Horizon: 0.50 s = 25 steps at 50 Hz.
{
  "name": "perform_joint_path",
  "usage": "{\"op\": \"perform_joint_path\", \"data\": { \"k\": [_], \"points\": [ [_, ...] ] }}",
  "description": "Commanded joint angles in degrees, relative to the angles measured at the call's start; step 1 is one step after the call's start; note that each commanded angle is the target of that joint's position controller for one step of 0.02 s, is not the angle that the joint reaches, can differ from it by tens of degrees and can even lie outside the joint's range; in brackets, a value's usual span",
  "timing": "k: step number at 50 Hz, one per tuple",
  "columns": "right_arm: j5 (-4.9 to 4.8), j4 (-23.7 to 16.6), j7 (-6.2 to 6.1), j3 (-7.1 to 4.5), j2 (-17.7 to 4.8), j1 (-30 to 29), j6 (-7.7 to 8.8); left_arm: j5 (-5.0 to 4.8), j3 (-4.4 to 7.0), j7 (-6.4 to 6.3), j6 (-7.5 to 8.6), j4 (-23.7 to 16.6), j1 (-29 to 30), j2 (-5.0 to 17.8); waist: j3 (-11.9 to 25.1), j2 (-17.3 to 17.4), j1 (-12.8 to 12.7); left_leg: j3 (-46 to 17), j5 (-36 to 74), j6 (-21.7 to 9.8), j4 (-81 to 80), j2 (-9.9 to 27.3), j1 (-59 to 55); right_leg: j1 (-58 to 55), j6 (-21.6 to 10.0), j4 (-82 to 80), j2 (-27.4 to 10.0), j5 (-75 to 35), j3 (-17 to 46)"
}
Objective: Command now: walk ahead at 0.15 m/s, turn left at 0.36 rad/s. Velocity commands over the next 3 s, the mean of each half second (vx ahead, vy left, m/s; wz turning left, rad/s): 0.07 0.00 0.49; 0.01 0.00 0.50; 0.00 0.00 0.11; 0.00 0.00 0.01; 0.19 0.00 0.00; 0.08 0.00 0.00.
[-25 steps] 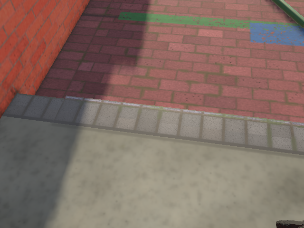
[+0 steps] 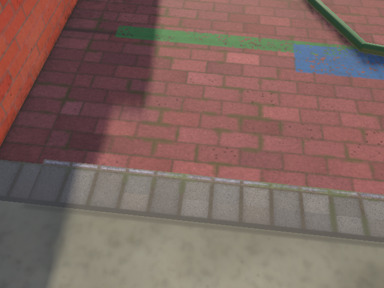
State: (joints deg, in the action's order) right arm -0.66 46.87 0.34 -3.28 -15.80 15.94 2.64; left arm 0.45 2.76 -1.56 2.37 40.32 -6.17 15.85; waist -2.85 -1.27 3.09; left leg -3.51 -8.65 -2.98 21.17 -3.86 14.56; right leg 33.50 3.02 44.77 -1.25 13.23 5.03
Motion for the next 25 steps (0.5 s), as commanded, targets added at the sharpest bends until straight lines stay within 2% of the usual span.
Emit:
{"op": "perform_joint_path", "data": {
  "k": [1, 4, 6, 7, 8, 9, 10, 11, 12, 13, 15, 19, 22, 25],
  "points": [
    [-0.8, -4.6, -1.11, -2.95, -10.76, -2.46, -0.59, -0.27, 1.32, -0.26, -0.61, -2.75, -1.96, 4.14, 8.89, 7.79, -2.59, -10.15, 25.18, -8.65, -1.97, 12.55, -0.28, -9.53, 0.69, -5.03, 2.63, -4.82, -1.11],
    [-0.92, -5.16, -1.67, -3.09, -10.41, -2.26, -1.86, -0.52, 1.92, 0.16, -0.11, -3.75, -0.03, 5.32, 7.86, 9.23, -2.58, -15.46, 15.04, -7.52, 0.67, 12.35, -1.67, -11.29, 0.17, -11.98, 3.48, -3.25, 0.07],
    [-1.1, -6.59, -2.09, -2.85, -9.34, -4.68, -2.4, -0.43, 2.49, 0.46, 0.94, -3.03, -2.99, 5.94, 7.57, 9.14, -5.17, -17.26, 9.95, -4.79, 5.08, 9.71, -0.83, -17.81, -1.61, -22.77, 2.61, -10.51, -0.41],
    [-0.52, -7.42, -2.14, -2.08, -6.75, -3.67, -2.38, 0.39, 3.15, 0.05, 1.24, -3.08, -4.93, 8.57, 10.15, 5.66, -4.78, -15.69, 2.1, -2.09, 11.1, 7.17, 3.09, -25.45, -4.42, -23.94, -4.78, -17.43, 3.88],
    [1.01, -7.56, -1.91, -1.13, -2.92, 0.98, -2.22, 1.14, 3.68, -0.7, 0.65, -4.1, -5.35, 11.69, 12.8, -7.59, -2.11, -7.82, -23.06, 1.33, 24.97, 0.26, 12.32, -34.49, -10.04, -21.08, -17.63, -38.09, 14.2],
    [0.18, -8.58, -1.89, -1.65, -5.63, 4.09, -1.95, 2.05, 3.87, -0.24, -0.18, -3.31, -7.1, 11.71, 15.06, -16.34, -1.66, -2.82, -33.02, 3.61, 35.86, -1.34, 20.41, -35.23, -18.47, -23.2, -25.24, -38.74, 25.49],
    [0.03, -7.32, -2.02, -2.91, -9.9, 4.37, -2.28, 1.3, 3.23, -0.02, -0.22, -4.14, -5.76, 8.9, 13.18, -10.15, -2.2, -3.8, -29.32, 5.33, 43.96, 1.72, 21.82, -33.51, -19.15, -24.04, -22.72, -32.85, 23.13],
    [-0.4, -6.89, -2.2, -3.68, -11.31, 2.57, -3.15, 0.95, 2.59, 0.06, -0.29, -4.3, -3.43, 6.55, 10.71, -6.6, -2.21, -3.29, -25.14, 6.44, 47.28, 2.79, 23.08, -31.08, -16.82, -23.77, -18.8, -28.34, 16.35],
    [-0.54, -6.36, -2.56, -3.9, -10.75, 2.31, -4.33, 0.76, 2.21, 0.1, -0.52, -4.86, -0.95, 5.8, 9.41, -4.98, -1.6, -2.82, -22.19, 7.46, 48.52, 3.86, 22.49, -28.23, -15.17, -24.37, -16.04, -24.12, 11.76],
    [-0.48, -6.88, -2.66, -3.81, -9.94, 1.64, -5.14, 0.51, 2.25, 0.02, -0.77, -4.77, 0.68, 6.08, 7.91, -5.6, -1.43, -2.1, -19.36, 8.27, 49.48, 4.45, 21.84, -25.23, -15.13, -25.23, -15.09, -22.8, 9.16],
    [-0.75, -8.31, -2.37, -3.26, -7.43, 0.31, -5.69, 1.01, 2.42, -0.38, -1.17, -4.3, 0.9, 6.65, 6.51, -7.17, -1.61, 0.52, -15.62, 8.93, 46.84, 4.55, 19.52, -21.95, -15.29, -27.08, -12.67, -21.62, 3.65],
    [-0.39, -11.56, -1.36, -2.3, -5.37, -3.91, -5.47, 0.67, 3.17, -1.14, -1.81, -3.45, -0.51, 8.09, 8.63, -7.72, -3.54, 2.24, -13.25, 8.64, 35.2, 6.58, 16.37, -25.14, -16.56, -27.01, -14.61, -22.02, 0.11],
    [-0.39, -12.89, -0.32, -2.29, -5.91, -4.81, -5.5, 0.13, 3.94, -0.71, -2.16, -3.18, -0.22, 9.99, 9.52, -8.59, -3.97, 4.59, -12.46, 7.05, 27.52, 6.61, 10.5, -24.53, -16.38, -26.6, -16.1, -21.7, -1.73],
    [-0.4, -13.62, 0.58, -2.84, -6.72, -4.01, -5.93, -1.13, 4.38, -0.23, -2.24, -2.53, -0.25, 10.97, 8.81, -8.68, -3.12, 6.47, -9.9, 4.34, 18.18, 5.84, 6.08, -24.91, -14.39, -24.14, -17.16, -18.57, -2.6]
  ]
}}
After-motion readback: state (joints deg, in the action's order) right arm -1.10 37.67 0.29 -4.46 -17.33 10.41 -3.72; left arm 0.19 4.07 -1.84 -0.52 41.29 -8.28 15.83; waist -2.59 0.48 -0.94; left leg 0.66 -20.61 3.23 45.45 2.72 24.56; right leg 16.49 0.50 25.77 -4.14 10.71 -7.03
